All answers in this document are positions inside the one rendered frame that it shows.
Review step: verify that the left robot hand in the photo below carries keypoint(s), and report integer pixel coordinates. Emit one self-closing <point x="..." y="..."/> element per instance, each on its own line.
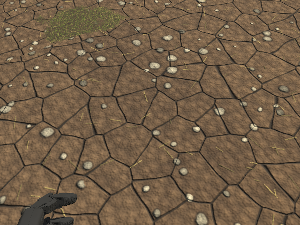
<point x="34" y="215"/>

